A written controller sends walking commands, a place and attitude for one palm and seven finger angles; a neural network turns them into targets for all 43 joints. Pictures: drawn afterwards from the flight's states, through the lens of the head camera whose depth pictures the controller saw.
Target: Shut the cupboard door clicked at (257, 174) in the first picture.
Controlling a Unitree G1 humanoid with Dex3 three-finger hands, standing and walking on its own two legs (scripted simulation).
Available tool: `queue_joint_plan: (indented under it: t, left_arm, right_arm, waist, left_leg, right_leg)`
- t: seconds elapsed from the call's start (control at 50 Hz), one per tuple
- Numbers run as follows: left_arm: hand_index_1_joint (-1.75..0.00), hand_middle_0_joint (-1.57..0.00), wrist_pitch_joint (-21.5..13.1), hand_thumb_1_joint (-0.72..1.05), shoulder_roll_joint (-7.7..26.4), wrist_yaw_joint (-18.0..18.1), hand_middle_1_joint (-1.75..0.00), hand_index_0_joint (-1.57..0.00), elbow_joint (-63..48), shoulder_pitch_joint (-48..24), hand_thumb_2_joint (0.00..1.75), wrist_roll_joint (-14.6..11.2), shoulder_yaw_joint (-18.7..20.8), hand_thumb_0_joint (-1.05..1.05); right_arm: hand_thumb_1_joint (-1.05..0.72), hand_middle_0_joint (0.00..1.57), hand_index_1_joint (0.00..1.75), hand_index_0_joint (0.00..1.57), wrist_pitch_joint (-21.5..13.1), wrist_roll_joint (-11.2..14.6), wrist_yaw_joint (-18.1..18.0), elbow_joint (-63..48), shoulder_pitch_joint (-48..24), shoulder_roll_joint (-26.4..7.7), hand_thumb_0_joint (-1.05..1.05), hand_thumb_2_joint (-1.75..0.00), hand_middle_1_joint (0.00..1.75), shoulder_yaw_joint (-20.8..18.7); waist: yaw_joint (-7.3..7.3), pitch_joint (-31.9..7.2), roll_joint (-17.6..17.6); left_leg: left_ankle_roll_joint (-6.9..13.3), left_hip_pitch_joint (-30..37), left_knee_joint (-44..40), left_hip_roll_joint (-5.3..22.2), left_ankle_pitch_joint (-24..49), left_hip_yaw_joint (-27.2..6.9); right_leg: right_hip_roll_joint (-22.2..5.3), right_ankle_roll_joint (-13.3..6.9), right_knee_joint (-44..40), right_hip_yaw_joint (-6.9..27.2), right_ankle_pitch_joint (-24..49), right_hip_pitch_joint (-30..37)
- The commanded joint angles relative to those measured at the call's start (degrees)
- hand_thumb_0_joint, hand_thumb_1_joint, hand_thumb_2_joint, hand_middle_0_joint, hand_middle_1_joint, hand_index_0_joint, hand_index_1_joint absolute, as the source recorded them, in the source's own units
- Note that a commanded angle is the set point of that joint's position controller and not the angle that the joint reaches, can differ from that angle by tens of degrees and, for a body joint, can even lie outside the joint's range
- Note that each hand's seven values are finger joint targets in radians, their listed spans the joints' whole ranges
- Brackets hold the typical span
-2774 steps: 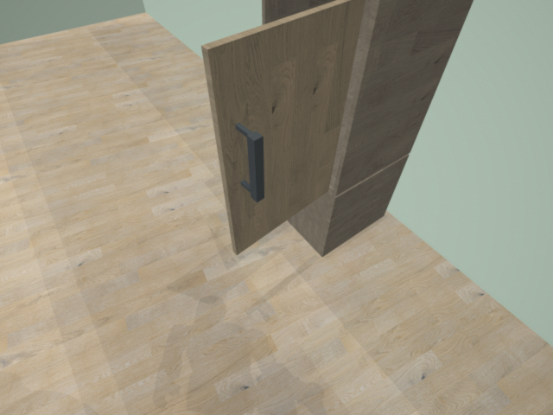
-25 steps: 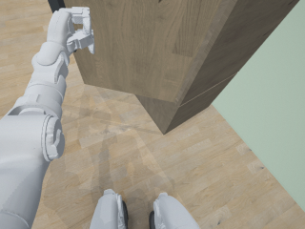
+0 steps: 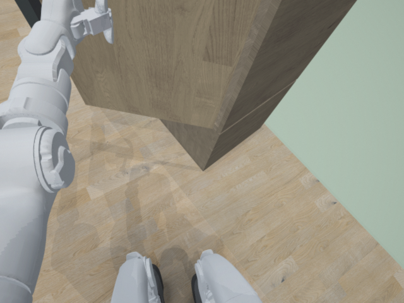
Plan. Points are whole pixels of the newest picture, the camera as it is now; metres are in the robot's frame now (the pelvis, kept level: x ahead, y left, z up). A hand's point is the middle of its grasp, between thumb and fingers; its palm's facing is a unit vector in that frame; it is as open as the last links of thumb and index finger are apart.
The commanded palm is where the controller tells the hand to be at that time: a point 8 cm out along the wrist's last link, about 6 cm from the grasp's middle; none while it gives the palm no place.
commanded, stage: push the door shut along its arc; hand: left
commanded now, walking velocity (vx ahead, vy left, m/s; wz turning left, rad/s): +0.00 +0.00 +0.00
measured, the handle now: (41, 6) +0.63 +0.17 +0.11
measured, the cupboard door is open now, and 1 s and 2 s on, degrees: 42 38 38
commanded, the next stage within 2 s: pull the fist back off the door in 0.16 s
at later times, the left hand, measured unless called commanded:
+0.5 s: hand (115, 15) +0.61 +0.06 +0.12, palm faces +0.17 -0.98 -0.03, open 3.0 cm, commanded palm +0.58 +0.07 +0.12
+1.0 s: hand (117, 56) +0.53 +0.06 +0.10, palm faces +0.10 -1.00 -0.03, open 3.1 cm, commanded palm +0.50 +0.09 +0.12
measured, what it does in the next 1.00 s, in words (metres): stands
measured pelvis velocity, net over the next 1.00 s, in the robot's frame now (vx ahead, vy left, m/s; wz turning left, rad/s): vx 0.03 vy -0.03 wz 0.04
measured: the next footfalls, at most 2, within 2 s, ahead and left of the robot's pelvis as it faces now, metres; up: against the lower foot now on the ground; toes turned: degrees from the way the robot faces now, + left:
none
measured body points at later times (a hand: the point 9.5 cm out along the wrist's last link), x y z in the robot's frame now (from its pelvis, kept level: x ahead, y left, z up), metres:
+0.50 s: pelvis +0.00 -0.02 -0.01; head +0.17 +0.00 +0.40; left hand +0.59 +0.11 +0.12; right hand -0.06 -0.27 -0.11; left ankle +0.05 +0.08 -0.63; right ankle -0.02 -0.10 -0.63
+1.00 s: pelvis +0.03 -0.03 +0.04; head +0.15 -0.03 +0.47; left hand +0.52 +0.11 +0.11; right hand +0.01 -0.29 -0.08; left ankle +0.05 +0.09 -0.63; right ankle -0.02 -0.10 -0.63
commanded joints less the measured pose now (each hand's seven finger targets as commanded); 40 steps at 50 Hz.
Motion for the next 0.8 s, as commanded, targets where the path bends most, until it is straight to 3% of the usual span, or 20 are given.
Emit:
queue_joint_plan:
  t: [0.0, 0.06, 0.16, 0.24, 0.26, 0.28, 0.3, 0.32, 0.34, 0.38, 0.42, 0.44, 0.48, 0.54, 0.6, 0.64, 0.66, 0.7, 0.72, 0.78]
  left_arm:
    - [-1.50, -1.30, -2.6, 0.90, 7.4, -0.1, -1.50, -1.30, -11.3, -31.6, 0.90, -0.2, -1.1, 0.00]
    - [-1.50, -1.30, -1.5, 0.90, 8.3, -1.1, -1.50, -1.30, -10.8, -34.6, 0.90, -0.7, -1.2, 0.00]
    - [-1.50, -1.30, -0.4, 0.90, 5.3, -2.8, -1.50, -1.30, -11.3, -39.0, 0.90, -1.7, -3.4, 0.00]
    - [-1.50, -1.30, 0.7, 0.90, 5.0, -3.3, -1.50, -1.30, -9.6, -41.5, 0.90, -1.8, -4.1, 0.00]
    - [-1.50, -1.30, 2.0, 0.90, 7.1, 8.5, -1.50, -1.30, -10.8, -41.6, 0.90, -5.8, 7.4, 0.00]
    - [-1.50, -1.30, 2.5, 0.90, 4.3, 14.4, -1.50, -1.30, -9.3, -38.8, 0.90, -4.1, 5.4, 0.00]
    - [-1.50, -1.30, 2.8, 0.90, 1.8, 17.9, -1.50, -1.30, -8.5, -36.0, 0.90, -3.4, 4.9, 0.00]
    - [-1.50, -1.30, 2.5, 0.90, 1.4, 21.5, -1.50, -1.30, -10.0, -36.0, 0.90, -2.9, 6.2, 0.00]
    - [-1.50, -1.30, 1.6, 0.90, 0.0, 25.2, -1.50, -1.30, -12.6, -35.8, 0.90, -1.5, 6.0, 0.00]
    - [-1.50, -1.30, -1.5, 0.90, -0.8, 32.6, -1.50, -1.30, -15.8, -34.7, 0.90, 3.4, 5.3, 0.00]
    - [-1.50, -1.30, -4.3, 0.90, 1.0, 35.4, -1.50, -1.30, -17.3, -34.4, 0.90, 8.7, 3.4, 0.00]
    - [-1.50, -1.30, -5.4, 0.90, 0.5, 35.5, -1.50, -1.30, -18.3, -34.2, 0.90, 10.3, 1.8, 0.00]
    - [-1.50, -1.30, -6.5, 0.90, -0.9, 34.1, -1.50, -1.30, -19.6, -33.2, 0.90, 10.9, -0.8, 0.00]
    - [-1.50, -1.30, -4.7, 0.90, -0.7, 30.5, -1.50, -1.30, -16.7, -31.2, 0.90, 6.6, 0.1, 0.00]
    - [-1.50, -1.30, -3.3, 0.90, 2.1, 29.1, -1.50, -1.30, -15.8, -28.5, 0.90, 2.4, 4.7, 0.00]
    - [-1.50, -1.30, -4.9, 0.90, 2.9, 29.7, -1.50, -1.30, -17.0, -25.4, 0.90, 1.4, 7.2, 0.00]
    - [-1.50, -1.30, -6.2, 0.90, 4.1, 30.1, -1.50, -1.30, -18.2, -22.4, 0.90, 1.3, 9.0, 0.00]
    - [-1.50, -1.30, -8.9, 0.90, 2.8, 30.4, -1.50, -1.30, -18.9, -17.3, 0.90, 2.4, 8.2, 0.00]
    - [-1.50, -1.30, -10.1, 0.90, 0.7, 30.5, -1.50, -1.30, -19.2, -14.8, 0.90, 3.2, 6.8, 0.00]
    - [-1.50, -1.30, -10.9, 0.90, -3.4, 29.5, -1.50, -1.30, -18.0, -4.2, 0.90, 4.4, 3.6, 0.00]
  right_arm:
    - [-0.90, 0.20, 0.30, 0.20, -0.1, 0.2, -0.8, -0.4, 13.6, -11.5, 0.00, -0.90, 0.30, -4.4]
    - [-0.90, 0.20, 0.30, 0.20, -0.2, 0.3, -1.2, 0.4, 13.5, -12.0, 0.00, -0.90, 0.30, -4.5]
    - [-0.90, 0.20, 0.30, 0.20, -1.4, 0.1, -1.7, 2.0, 13.0, -11.9, 0.00, -0.90, 0.30, -4.4]
    - [-0.90, 0.20, 0.30, 0.20, -2.2, -0.2, -2.4, 3.6, 12.5, -11.7, 0.00, -0.90, 0.30, -4.0]
    - [-0.90, 0.20, 0.30, 0.20, -2.5, -0.5, -1.4, 1.0, 15.8, -9.5, 0.00, -0.90, 0.30, -3.1]
    - [-0.90, 0.20, 0.30, 0.20, -2.7, -1.2, -0.3, 0.7, 15.3, -9.4, 0.00, -0.90, 0.30, -3.2]
    - [-0.90, 0.20, 0.30, 0.20, -2.8, -1.5, 0.6, 0.6, 15.2, -9.1, 0.00, -0.90, 0.30, -3.5]
    - [-0.90, 0.20, 0.30, 0.20, -2.5, -2.5, 1.4, 0.8, 16.2, -9.3, 0.00, -0.90, 0.30, -3.9]
    - [-0.90, 0.20, 0.30, 0.20, -2.3, -3.1, 2.4, 0.4, 16.4, -8.9, 0.00, -0.90, 0.30, -4.2]
    - [-0.90, 0.20, 0.30, 0.20, -2.3, -4.5, 4.3, 0.2, 16.2, -8.7, 0.00, -0.90, 0.30, -4.4]
    - [-0.90, 0.20, 0.30, 0.20, -1.7, -5.1, 5.7, 0.8, 16.9, -9.1, 0.00, -0.90, 0.30, -5.0]
    - [-0.90, 0.20, 0.30, 0.20, -1.2, -5.1, 6.2, 0.7, 17.1, -9.0, 0.00, -0.90, 0.30, -5.3]
    - [-0.90, 0.20, 0.30, 0.20, -0.4, -4.5, 6.5, 0.2, 16.9, -9.1, 0.00, -0.90, 0.30, -6.0]
    - [-0.90, 0.20, 0.30, 0.20, 0.7, -2.8, 5.7, -0.2, 16.1, -9.4, 0.00, -0.90, 0.30, -5.8]
    - [-0.90, 0.20, 0.30, 0.20, 1.0, -2.0, 4.6, -0.9, 15.7, -9.1, 0.00, -0.90, 0.30, -5.1]
    - [-0.90, 0.20, 0.30, 0.20, 0.8, -2.0, 4.4, -1.2, 15.5, -8.4, 0.00, -0.90, 0.30, -4.9]
    - [-0.90, 0.20, 0.30, 0.20, 0.7, -2.1, 4.4, -1.5, 15.4, -8.1, 0.00, -0.90, 0.30, -4.8]
    - [-0.90, 0.20, 0.30, 0.20, 0.5, -2.4, 4.7, -1.8, 15.5, -7.5, 0.00, -0.90, 0.30, -4.7]
    - [-0.90, 0.20, 0.30, 0.20, 0.4, -2.5, 4.9, -1.9, 15.2, -7.3, 0.00, -0.90, 0.30, -4.9]
    - [-0.90, 0.20, 0.30, 0.20, 1.1, -2.2, 5.7, -2.7, 14.3, -7.3, 0.00, -0.90, 0.30, -5.5]
  waist:
    - [-2.99, -31.3, 7.5]
    - [-3.78, -31.1, 6.6]
    - [-4.68, -32.8, 8.8]
    - [-5.94, -31.3, 8.9]
    - [-3.46, -31.4, 9.2]
    - [-3.31, -32.3, 9.4]
    - [-3.07, -32.7, 9.1]
    - [-3.08, -33.8, 8.1]
    - [-2.45, -34.7, 9.8]
    - [-1.77, -35.6, 11.6]
    - [-2.38, -36.6, 11.1]
    - [-2.44, -36.7, 11.2]
    - [-2.55, -38.1, 9.7]
    - [-2.27, -36.6, 5.1]
    - [-0.19, -35.6, 2.8]
    - [0.99, -35.1, 0.9]
    - [1.87, -34.9, -0.7]
    - [3.03, -33.6, -1.7]
    - [2.86, -32.6, -2.1]
    - [4.35, -28.6, -4.5]
  left_leg:
    - [-0.2, 40.4, -2.6, 0.1, 25.2, -9.8]
    - [0.0, 38.5, -1.5, 0.1, 23.0, -9.1]
    - [0.4, 38.7, 0.0, -0.2, 22.7, -8.8]
    - [0.8, 36.7, 1.1, -0.3, 21.8, -8.3]
    - [-0.2, 33.4, -0.1, 0.9, 19.6, -9.2]
    - [-0.7, 32.4, -0.6, 0.8, 19.3, -9.4]
    - [-0.8, 33.4, -1.1, 0.8, 20.3, -10.1]
    - [-1.0, 33.8, -0.8, 1.0, 21.3, -10.1]
    - [-1.3, 34.5, -0.8, 0.7, 21.9, -9.7]
    - [-1.6, 35.4, -0.5, 0.6, 21.8, -9.2]
    - [-1.4, 34.8, -0.1, 0.4, 22.8, -8.6]
    - [-1.5, 35.2, -0.7, 0.1, 22.5, -8.2]
    - [-1.2, 36.1, -1.9, -0.5, 21.0, -7.5]
    - [-0.9, 33.2, -4.3, -1.3, 17.5, -6.5]
    - [-0.8, 28.6, -5.9, -1.9, 16.3, -5.1]
    - [-1.0, 27.1, -6.4, -1.9, 16.7, -4.8]
    - [-1.0, 25.6, -6.3, -1.9, 17.1, -4.5]
    - [-0.9, 25.1, -6.8, -2.4, 18.9, -3.9]
    - [-0.9, 25.6, -6.7, -2.5, 19.6, -3.6]
    - [-1.2, 24.9, -7.9, -3.2, 18.0, -2.8]
  right_leg:
    - [-0.4, 1.0, -8.7, 3.0, 20.1, -3.3]
    - [-0.4, 1.2, -9.0, 3.3, 19.9, -2.7]
    - [-0.4, 1.3, -8.7, 3.5, 19.5, -4.2]
    - [-0.2, 1.5, -8.6, 3.7, 19.0, -4.9]
    - [-0.8, 0.9, -9.4, 4.1, 18.2, -2.1]
    - [-1.0, 1.2, -8.9, 4.5, 17.7, -1.4]
    - [-0.9, 1.4, -8.3, 4.1, 17.2, -2.7]
    - [-1.1, 1.7, -7.8, 3.8, 18.2, -2.5]
    - [-1.3, 1.7, -7.8, 4.0, 18.7, -2.0]
    - [-1.5, 1.8, -7.6, 3.7, 19.0, -2.6]
    - [-1.4, 2.0, -7.4, 3.9, 20.9, -1.3]
    - [-1.3, 2.0, -7.9, 3.8, 21.5, 0.1]
    - [-1.3, 2.3, -9.4, 4.6, 23.0, 4.0]
    - [-1.3, 2.8, -12.3, 5.9, 24.2, 11.1]
    - [-1.9, 3.0, -13.8, 7.8, 27.8, 18.4]
    - [-2.7, 3.6, -14.0, 8.7, 31.8, 21.7]
    - [-3.4, 4.3, -14.0, 9.8, 36.1, 24.3]
    - [-3.6, 4.6, -13.1, 9.4, 41.6, 26.0]
    - [-3.9, 5.0, -13.0, 9.4, 43.5, 25.4]
    - [-4.4, 6.0, -14.1, 10.2, 45.9, 27.1]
